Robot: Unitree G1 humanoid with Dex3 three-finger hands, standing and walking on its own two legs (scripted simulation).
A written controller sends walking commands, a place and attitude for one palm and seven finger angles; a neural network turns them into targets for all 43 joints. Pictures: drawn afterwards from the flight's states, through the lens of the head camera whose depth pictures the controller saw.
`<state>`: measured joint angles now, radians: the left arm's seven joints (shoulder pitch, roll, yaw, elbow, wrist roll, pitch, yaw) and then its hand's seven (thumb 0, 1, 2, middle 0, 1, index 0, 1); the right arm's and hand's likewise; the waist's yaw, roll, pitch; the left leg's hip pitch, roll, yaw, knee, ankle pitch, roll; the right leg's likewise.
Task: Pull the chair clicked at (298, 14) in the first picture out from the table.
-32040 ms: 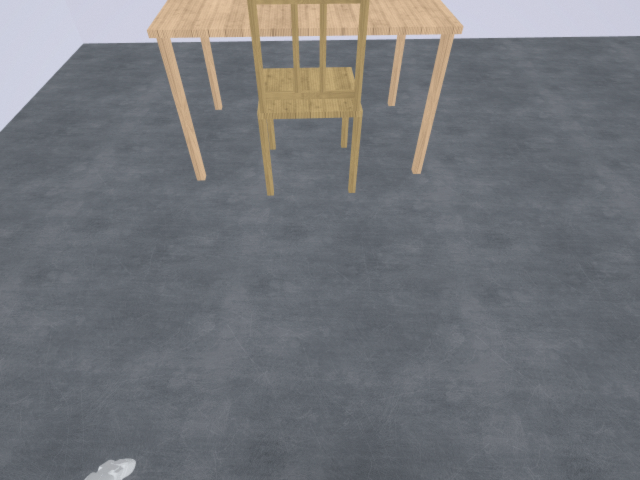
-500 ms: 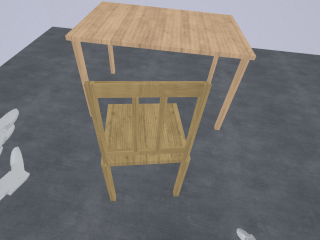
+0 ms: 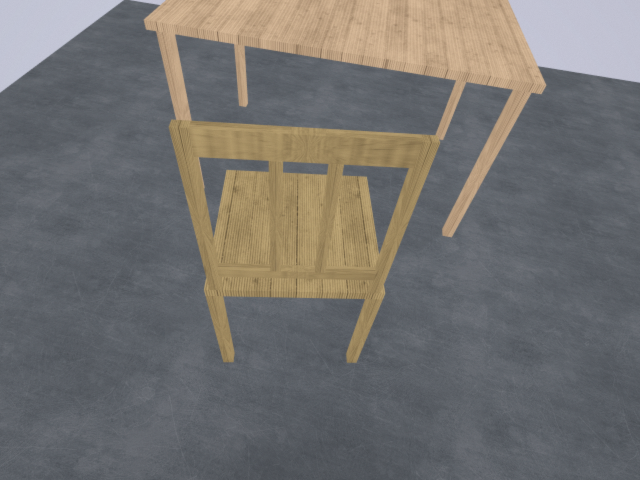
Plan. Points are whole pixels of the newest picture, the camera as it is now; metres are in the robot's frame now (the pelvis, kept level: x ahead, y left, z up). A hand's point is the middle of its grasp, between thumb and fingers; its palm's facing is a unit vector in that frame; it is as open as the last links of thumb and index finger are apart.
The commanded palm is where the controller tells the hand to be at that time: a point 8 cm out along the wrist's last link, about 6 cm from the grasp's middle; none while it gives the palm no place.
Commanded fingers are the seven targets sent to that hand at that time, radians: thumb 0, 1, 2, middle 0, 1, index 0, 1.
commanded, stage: let the arm hang, fingers relaxed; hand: left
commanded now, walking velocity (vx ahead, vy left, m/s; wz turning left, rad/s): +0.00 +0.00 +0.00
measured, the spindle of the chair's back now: (276, 221) +0.57 +0.11 -0.09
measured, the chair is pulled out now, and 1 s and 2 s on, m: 0.55 0.55 0.55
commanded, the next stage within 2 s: look to check the result in 0.74 s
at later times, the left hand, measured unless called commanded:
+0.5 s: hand out of the picture +0.02 +0.16 -0.16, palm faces -0.04 -0.98 -0.20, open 7.3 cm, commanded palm none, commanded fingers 0.00 0.90 0.90 -0.20 -0.30 -0.20 -0.30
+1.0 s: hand out of the picture +0.02 +0.15 -0.16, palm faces -0.02 -0.98 -0.19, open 7.3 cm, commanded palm none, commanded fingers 0.00 0.90 0.90 -0.20 -0.30 -0.20 -0.30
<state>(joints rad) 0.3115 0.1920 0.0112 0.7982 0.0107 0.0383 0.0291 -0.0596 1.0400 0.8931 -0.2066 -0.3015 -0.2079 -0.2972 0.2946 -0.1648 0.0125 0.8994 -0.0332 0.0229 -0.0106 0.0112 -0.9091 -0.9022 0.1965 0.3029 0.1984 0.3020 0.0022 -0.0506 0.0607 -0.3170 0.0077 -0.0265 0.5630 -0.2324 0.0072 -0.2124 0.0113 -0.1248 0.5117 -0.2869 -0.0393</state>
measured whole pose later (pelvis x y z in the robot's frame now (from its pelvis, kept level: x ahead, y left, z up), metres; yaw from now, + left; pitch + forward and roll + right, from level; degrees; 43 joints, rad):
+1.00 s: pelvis +0.02 -0.01 +0.01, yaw -2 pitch -1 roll +0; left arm 0.31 0.13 -0.03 1.06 0.00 0.00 0.04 0.01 0.92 0.90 -0.20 -0.30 -0.20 -0.30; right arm 0.33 -0.13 0.02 1.07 -0.01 0.00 -0.04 0.01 -0.91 -0.90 0.19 0.30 0.20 0.30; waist -0.01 0.03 0.06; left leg -0.21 0.02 0.00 0.45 -0.21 -0.01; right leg -0.14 0.02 -0.09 0.42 -0.27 -0.05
